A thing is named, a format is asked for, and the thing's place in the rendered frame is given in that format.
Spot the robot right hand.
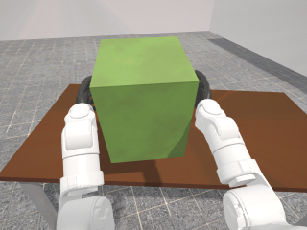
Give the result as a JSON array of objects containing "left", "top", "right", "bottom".
[{"left": 194, "top": 70, "right": 212, "bottom": 110}]

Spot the robot left forearm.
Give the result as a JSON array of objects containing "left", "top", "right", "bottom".
[{"left": 56, "top": 103, "right": 105, "bottom": 230}]

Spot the right robot upper arm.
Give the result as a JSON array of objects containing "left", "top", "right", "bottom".
[{"left": 223, "top": 183, "right": 307, "bottom": 230}]

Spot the robot right forearm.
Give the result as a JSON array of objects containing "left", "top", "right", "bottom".
[{"left": 195, "top": 99, "right": 286, "bottom": 219}]

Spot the carton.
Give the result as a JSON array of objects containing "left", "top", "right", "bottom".
[{"left": 89, "top": 36, "right": 200, "bottom": 163}]

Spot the table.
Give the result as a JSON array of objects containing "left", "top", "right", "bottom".
[{"left": 0, "top": 83, "right": 307, "bottom": 230}]

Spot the left robot upper arm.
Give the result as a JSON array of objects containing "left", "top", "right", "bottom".
[{"left": 57, "top": 195, "right": 115, "bottom": 230}]

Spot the robot left hand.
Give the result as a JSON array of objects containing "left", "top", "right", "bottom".
[{"left": 75, "top": 75, "right": 96, "bottom": 111}]

